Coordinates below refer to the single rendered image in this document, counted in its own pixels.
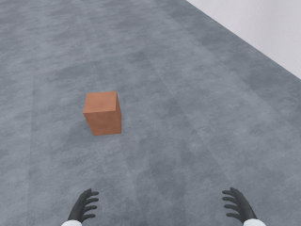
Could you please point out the left robot hand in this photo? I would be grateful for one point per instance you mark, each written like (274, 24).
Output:
(77, 212)

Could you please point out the right robot hand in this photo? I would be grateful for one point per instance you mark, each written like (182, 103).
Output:
(242, 205)

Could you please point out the carton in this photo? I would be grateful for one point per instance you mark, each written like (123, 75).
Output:
(103, 114)

